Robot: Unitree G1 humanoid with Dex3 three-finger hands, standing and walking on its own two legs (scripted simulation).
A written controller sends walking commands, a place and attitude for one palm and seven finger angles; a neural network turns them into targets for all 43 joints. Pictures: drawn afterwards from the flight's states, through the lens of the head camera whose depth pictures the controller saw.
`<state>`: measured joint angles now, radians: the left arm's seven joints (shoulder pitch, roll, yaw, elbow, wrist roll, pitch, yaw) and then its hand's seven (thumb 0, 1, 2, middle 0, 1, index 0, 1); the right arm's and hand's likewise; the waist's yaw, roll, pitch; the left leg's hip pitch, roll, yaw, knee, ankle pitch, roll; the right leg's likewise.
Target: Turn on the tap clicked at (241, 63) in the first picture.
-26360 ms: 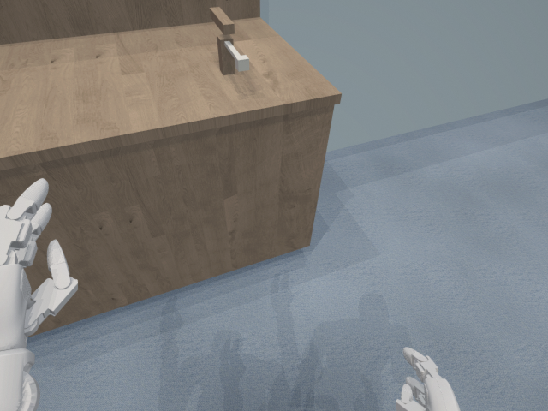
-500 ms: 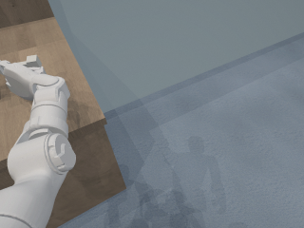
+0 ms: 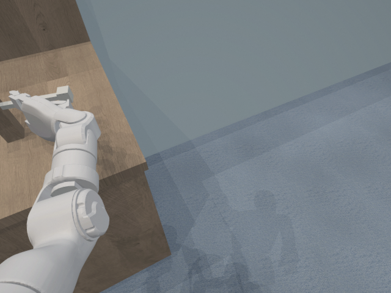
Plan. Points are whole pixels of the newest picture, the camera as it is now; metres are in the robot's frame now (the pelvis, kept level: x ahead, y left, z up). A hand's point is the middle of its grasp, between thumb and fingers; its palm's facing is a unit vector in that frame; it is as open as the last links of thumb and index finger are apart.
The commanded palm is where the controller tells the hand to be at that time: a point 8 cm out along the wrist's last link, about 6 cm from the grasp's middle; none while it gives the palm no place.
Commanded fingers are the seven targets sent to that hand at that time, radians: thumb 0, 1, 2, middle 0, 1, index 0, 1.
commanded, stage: lift the hand up off the lever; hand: left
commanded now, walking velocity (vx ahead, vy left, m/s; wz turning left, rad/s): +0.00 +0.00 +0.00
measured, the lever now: (65, 95) +0.53 +0.26 +0.15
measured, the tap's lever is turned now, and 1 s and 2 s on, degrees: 79 79 79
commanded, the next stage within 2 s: draw the hand back beside the body in 1.86 s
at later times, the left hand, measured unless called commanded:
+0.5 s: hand (71, 95) +0.47 +0.22 +0.19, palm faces +0.82 -0.54 -0.16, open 7.8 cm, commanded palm +0.42 +0.24 +0.18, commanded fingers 0.00 0.90 0.90 -0.15 -0.15 -0.15 -0.15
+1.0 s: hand (64, 92) +0.47 +0.23 +0.20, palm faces +0.82 -0.57 -0.12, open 7.8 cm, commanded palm +0.41 +0.24 +0.20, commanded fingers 0.00 0.90 0.90 -0.15 -0.15 -0.15 -0.15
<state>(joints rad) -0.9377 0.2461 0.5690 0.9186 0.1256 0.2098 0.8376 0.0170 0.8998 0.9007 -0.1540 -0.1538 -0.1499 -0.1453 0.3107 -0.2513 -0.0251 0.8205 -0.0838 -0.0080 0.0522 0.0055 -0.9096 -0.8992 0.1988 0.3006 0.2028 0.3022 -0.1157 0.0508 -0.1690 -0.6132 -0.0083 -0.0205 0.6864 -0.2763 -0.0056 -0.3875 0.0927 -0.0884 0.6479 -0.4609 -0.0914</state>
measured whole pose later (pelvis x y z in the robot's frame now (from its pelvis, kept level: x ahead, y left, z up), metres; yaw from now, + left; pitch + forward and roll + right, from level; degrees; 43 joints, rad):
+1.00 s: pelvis -0.02 +0.01 +0.01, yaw +0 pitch +10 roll +0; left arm -1.02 0.25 0.51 0.92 0.10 0.28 0.84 0.02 0.90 0.90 -0.15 -0.15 -0.15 -0.15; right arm 0.33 -0.26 -0.03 0.87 -0.07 -0.07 0.05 0.01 -0.91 -0.90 0.20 0.30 0.20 0.30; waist -0.10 0.06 -0.16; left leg -0.58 0.00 -0.02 0.63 -0.22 0.00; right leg -0.36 0.10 -0.09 0.59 -0.41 -0.10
